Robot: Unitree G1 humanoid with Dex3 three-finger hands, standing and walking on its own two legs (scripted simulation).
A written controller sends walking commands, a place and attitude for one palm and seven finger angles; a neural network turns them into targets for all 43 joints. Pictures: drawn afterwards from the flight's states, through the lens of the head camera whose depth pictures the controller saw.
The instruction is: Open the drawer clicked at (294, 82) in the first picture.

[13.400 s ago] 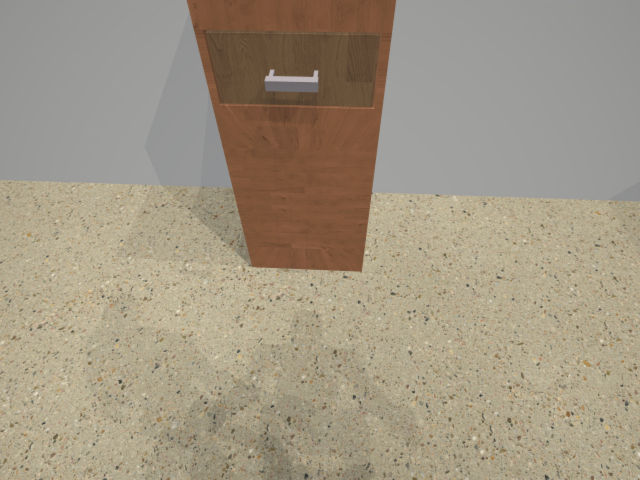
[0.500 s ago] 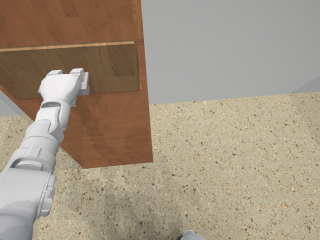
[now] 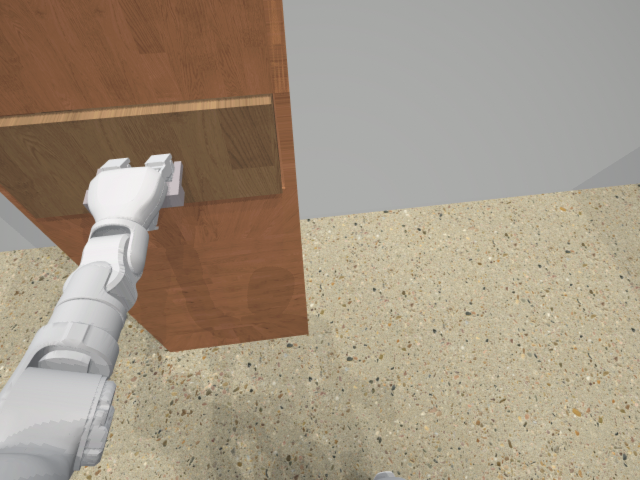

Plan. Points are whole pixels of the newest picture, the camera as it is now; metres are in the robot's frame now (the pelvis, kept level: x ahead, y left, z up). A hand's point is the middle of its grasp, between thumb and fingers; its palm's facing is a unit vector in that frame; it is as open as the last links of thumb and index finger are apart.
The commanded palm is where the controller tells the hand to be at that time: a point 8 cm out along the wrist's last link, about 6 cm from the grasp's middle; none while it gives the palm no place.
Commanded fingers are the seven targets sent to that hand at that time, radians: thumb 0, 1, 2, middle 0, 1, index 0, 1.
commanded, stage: pull the drawer open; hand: left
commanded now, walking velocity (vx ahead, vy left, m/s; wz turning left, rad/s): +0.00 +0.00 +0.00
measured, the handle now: (138, 185) +0.50 +0.23 +0.06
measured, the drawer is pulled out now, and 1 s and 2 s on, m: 0.01 0.08 0.27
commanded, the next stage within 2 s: none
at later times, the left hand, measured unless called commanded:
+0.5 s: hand (144, 234) +0.43 +0.22 +0.04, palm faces -0.06 -0.01 -1.00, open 5.4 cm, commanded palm +0.42 +0.22 +0.09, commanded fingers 0.00 0.90 0.90 -0.40 -1.35 -0.40 -1.35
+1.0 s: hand (141, 259) +0.39 +0.22 +0.04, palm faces +0.02 -0.04 -1.00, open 5.5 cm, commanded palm +0.34 +0.22 +0.09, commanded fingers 0.00 0.90 0.90 -0.40 -1.35 -0.40 -1.35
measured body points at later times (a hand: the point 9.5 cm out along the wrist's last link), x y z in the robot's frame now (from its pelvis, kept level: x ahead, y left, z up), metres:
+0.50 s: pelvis +0.01 -0.02 +0.00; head +0.08 -0.03 +0.45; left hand +0.43 +0.22 +0.09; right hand +0.13 -0.27 -0.13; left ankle -0.04 +0.09 -0.71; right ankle +0.01 -0.14 -0.71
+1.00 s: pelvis +0.01 -0.01 +0.01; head +0.06 -0.03 +0.46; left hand +0.39 +0.22 +0.09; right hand +0.07 -0.29 -0.12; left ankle -0.04 +0.09 -0.71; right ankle +0.01 -0.14 -0.71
